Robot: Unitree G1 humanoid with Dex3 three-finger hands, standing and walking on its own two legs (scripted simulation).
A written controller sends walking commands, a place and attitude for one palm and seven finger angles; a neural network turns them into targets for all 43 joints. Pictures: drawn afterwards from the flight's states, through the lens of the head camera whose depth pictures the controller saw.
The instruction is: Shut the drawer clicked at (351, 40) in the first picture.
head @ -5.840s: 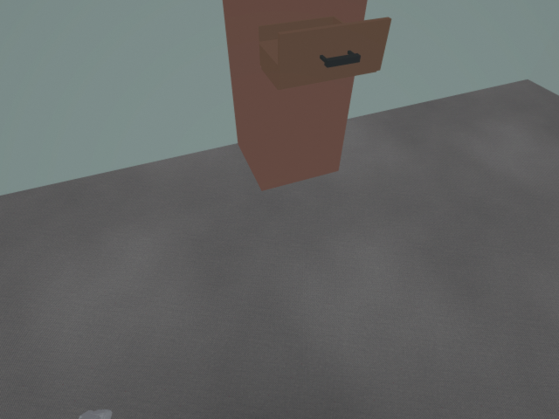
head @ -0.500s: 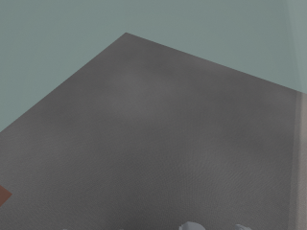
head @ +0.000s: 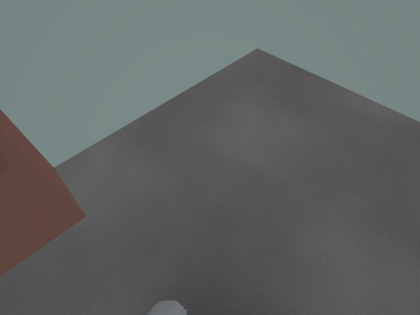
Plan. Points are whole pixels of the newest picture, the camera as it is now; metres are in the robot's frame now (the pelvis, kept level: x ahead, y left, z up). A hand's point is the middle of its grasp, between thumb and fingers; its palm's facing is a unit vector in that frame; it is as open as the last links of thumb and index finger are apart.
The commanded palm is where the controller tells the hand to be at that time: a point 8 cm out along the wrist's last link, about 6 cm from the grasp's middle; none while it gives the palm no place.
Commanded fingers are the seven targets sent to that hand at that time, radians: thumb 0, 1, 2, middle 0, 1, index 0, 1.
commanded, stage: turn to face it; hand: left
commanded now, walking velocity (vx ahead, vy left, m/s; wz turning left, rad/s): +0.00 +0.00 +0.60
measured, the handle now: out of the picture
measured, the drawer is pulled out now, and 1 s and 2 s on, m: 0.20 0.20 0.20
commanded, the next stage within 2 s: take the last steps up to it in 1.16 s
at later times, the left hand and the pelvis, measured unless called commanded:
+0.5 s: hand out of the picture +0.02 +0.27 -0.15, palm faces +0.30 -0.91 -0.29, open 7.4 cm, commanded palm none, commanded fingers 0.00 0.90 0.90 -0.20 -0.30 -0.20 -0.30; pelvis -0.01 +0.02 -0.01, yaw +16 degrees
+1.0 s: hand out of the picture -0.10 +0.19 -0.17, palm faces +0.57 -0.78 -0.27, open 7.4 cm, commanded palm none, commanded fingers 0.00 0.90 0.90 -0.20 -0.30 -0.20 -0.30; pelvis -0.02 +0.00 -0.01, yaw +34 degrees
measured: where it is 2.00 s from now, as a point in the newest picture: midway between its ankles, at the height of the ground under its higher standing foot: outside the picture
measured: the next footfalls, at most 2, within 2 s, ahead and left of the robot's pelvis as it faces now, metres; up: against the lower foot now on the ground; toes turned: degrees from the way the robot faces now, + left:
left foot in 0.16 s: +0.01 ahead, +0.15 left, +0.00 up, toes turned +12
right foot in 0.58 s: +0.07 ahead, -0.09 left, +0.00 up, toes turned +17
